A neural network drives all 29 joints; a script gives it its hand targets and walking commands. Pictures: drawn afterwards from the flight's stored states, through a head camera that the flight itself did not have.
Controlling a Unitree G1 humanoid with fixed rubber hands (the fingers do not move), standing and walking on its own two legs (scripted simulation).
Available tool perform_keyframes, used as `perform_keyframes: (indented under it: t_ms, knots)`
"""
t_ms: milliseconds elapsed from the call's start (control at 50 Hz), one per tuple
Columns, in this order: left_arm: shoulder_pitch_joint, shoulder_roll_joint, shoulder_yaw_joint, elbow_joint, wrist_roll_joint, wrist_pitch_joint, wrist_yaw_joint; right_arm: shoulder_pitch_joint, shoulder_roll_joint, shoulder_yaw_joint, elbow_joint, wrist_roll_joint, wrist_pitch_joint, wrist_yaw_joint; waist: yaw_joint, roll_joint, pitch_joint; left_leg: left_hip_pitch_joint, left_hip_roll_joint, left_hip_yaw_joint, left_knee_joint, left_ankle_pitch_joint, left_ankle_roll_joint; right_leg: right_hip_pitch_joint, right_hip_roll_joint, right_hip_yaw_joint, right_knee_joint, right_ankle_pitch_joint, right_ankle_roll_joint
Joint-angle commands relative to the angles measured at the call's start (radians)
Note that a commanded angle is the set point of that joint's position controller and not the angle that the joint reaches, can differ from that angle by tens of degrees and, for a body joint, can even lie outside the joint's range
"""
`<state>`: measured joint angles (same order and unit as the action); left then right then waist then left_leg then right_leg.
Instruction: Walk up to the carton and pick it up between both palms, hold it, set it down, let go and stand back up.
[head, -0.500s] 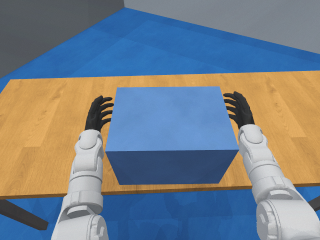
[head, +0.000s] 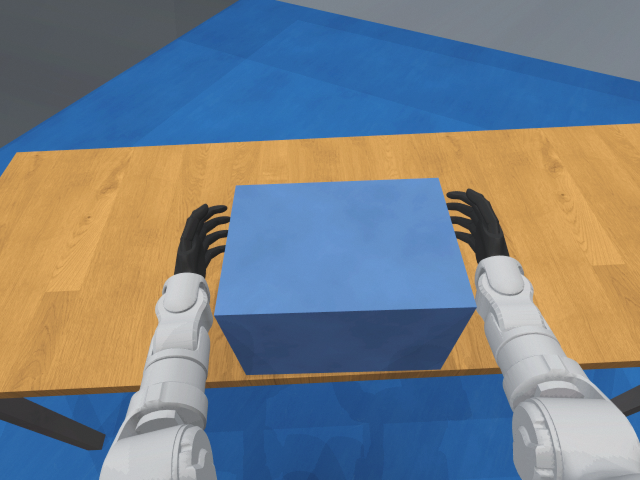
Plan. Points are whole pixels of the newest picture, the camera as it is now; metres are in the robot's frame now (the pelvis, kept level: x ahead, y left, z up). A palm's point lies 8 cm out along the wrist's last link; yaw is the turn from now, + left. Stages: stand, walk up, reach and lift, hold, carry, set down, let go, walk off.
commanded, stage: set down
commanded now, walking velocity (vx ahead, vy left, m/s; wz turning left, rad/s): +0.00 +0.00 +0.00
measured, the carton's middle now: (339, 279) +0.38 +0.04 -0.02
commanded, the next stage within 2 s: none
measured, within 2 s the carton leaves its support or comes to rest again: rests again in 0.10 s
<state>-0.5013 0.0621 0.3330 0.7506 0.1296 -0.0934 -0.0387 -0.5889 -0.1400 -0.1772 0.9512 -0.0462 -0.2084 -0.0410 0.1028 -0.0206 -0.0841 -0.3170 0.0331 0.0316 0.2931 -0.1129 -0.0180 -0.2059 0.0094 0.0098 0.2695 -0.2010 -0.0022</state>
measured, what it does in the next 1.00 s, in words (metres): stands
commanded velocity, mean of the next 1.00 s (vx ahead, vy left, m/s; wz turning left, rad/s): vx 0.00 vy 0.00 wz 0.00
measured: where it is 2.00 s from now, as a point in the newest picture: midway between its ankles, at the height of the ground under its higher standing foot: outside the picture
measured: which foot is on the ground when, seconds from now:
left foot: down 0.00-1.00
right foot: down 0.00-1.00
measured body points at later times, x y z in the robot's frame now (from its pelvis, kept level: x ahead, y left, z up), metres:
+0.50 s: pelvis -0.01 +0.00 +0.00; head +0.04 +0.00 +0.45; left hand +0.35 +0.24 +0.03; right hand +0.41 -0.15 +0.04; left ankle +0.01 +0.13 -0.75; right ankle -0.05 -0.12 -0.75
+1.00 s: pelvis -0.01 +0.00 +0.00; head +0.04 +0.01 +0.44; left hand +0.36 +0.24 +0.03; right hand +0.41 -0.15 +0.03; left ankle +0.01 +0.13 -0.75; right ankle -0.05 -0.12 -0.75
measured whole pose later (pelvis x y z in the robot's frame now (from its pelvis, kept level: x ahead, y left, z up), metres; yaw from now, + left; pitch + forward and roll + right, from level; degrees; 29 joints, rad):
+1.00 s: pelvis -0.01 +0.00 +0.00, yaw +0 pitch +11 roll +0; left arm -0.60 0.10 0.39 1.06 0.15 -0.39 -0.04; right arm -0.65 -0.12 -0.30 1.13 -0.12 -0.38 -0.03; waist 0.10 -0.02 -0.09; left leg -0.40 0.04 0.04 0.32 -0.10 -0.02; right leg -0.29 0.01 0.00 0.30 -0.20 -0.01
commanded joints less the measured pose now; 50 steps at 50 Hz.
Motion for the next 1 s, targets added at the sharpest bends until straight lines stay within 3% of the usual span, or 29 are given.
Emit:
perform_keyframes:
  t_ms: [0,120,140,160,200,220,240,300,380,400,420,480,620,700,740,820,980]
  knots:
    - [-0.607,-0.505,-0.341,-0.128,-0.005,-0.083,-0.088,-0.557,0.575,0.293,-0.181,-0.053,-0.1,0.129,0.0,0.014,-0.497,0.299,-0.024,0.07,0.071,0.482,-0.026,0.084,0.014,-0.052,0.022,0.468,0.031]
    - [-0.618,-0.499,-0.343,-0.072,-0.003,-0.141,-0.081,-0.547,0.556,0.267,-0.111,-0.067,-0.128,0.134,-0.008,0.034,-0.494,0.32,-0.017,0.064,0.081,0.489,-0.032,0.033,0.015,-0.06,0.01,0.414,0.021]
    - [-0.591,-0.502,-0.34,-0.067,-0.006,-0.149,-0.081,-0.539,0.576,0.276,-0.114,-0.057,-0.136,0.131,0.008,0.03,-0.5,0.307,-0.017,0.069,0.079,0.496,-0.034,0.044,0.015,-0.055,0.014,0.432,0.02]
    - [-0.619,-0.506,-0.351,-0.056,-0.012,-0.163,-0.082,-0.554,0.57,0.267,-0.113,-0.079,-0.141,0.131,-0.01,0.018,-0.51,0.291,-0.018,0.068,0.078,0.484,-0.032,0.042,0.013,-0.061,0.015,0.432,0.024]
    - [-0.61,-0.489,-0.327,-0.017,-0.001,-0.181,-0.085,-0.543,0.565,0.27,-0.09,-0.081,-0.149,0.13,-0.004,0.011,-0.511,0.267,-0.019,0.069,0.076,0.48,-0.027,0.064,0.009,-0.053,0.024,0.464,0.028]
    - [-0.63,-0.49,-0.32,0.0,0.002,-0.19,-0.085,-0.559,0.565,0.259,-0.073,-0.088,-0.15,0.134,-0.013,0.006,-0.507,0.259,-0.019,0.067,0.072,0.453,-0.023,0.059,0.011,-0.051,0.024,0.434,0.028]
    - [-0.613,-0.491,-0.326,0.008,0.005,-0.193,-0.087,-0.545,0.572,0.261,-0.067,-0.09,-0.149,0.132,0.005,0.014,-0.485,0.263,-0.019,0.075,0.069,0.452,-0.02,0.046,0.008,-0.052,0.023,0.429,0.032]
    - [-0.59,-0.482,-0.294,0.056,0.018,-0.207,-0.096,-0.532,0.57,0.256,-0.036,-0.099,-0.153,0.133,0.007,-0.012,-0.448,0.229,-0.021,0.078,0.049,0.406,-0.011,0.068,0.004,-0.048,0.02,0.402,0.033]
    - [-0.625,-0.482,-0.301,0.094,0.008,-0.237,-0.093,-0.551,0.56,0.238,-0.013,-0.105,-0.17,0.134,-0.008,-0.001,-0.476,0.228,-0.015,0.066,0.059,0.414,-0.018,0.035,0.01,-0.048,0.016,0.364,0.025]
    - [-0.586,-0.481,-0.282,0.118,0.02,-0.241,-0.095,-0.539,0.567,0.244,-0.008,-0.106,-0.171,0.136,0.016,-0.013,-0.442,0.222,-0.015,0.074,0.054,0.401,-0.011,0.031,0.006,-0.04,0.01,0.338,0.022]
    - [-0.606,-0.474,-0.279,0.126,0.024,-0.245,-0.093,-0.541,0.56,0.224,0.006,-0.114,-0.171,0.139,0.003,-0.017,-0.446,0.232,-0.01,0.072,0.05,0.386,-0.009,0.018,0.012,-0.044,0.003,0.307,0.021]
    - [-0.613,-0.463,-0.257,0.142,0.025,-0.266,-0.096,-0.533,0.57,0.219,0.011,-0.123,-0.173,0.141,0.001,-0.038,-0.45,0.213,-0.013,0.078,0.047,0.36,-0.004,0.02,0.005,-0.041,0.008,0.289,0.023]
    - [-0.593,-0.45,-0.23,0.218,0.047,-0.283,-0.103,-0.532,0.557,0.187,0.052,-0.141,-0.19,0.143,0.005,-0.016,-0.398,0.191,-0.013,0.075,0.04,0.32,-0.001,0.015,0.001,-0.045,0.013,0.26,0.025]
    - [-0.572,-0.436,-0.209,0.246,0.058,-0.293,-0.099,-0.506,0.565,0.166,0.074,-0.162,-0.191,0.144,0.008,-0.036,-0.371,0.173,-0.013,0.085,0.043,0.313,0.005,0.004,-0.001,-0.037,0.011,0.235,0.025]
    - [-0.562,-0.427,-0.197,0.259,0.07,-0.295,-0.103,-0.502,0.554,0.15,0.089,-0.164,-0.193,0.141,-0.001,-0.028,-0.359,0.167,-0.012,0.08,0.046,0.322,0.002,0.014,-0.003,-0.038,0.017,0.263,0.022]
    - [-0.532,-0.417,-0.184,0.256,0.08,-0.307,-0.092,-0.486,0.537,0.15,0.101,-0.157,-0.208,0.141,0.015,0.005,-0.374,0.183,-0.011,0.078,0.056,0.35,-0.002,-0.001,0.002,-0.038,0.022,0.267,0.022]
    - [-0.488,-0.361,-0.148,0.294,0.084,-0.311,-0.087,-0.463,0.499,0.128,0.114,-0.158,-0.21,0.135,0.009,-0.018,-0.322,0.151,-0.011,0.067,0.065,0.324,0.004,-0.014,0.004,-0.038,0.013,0.23,0.02]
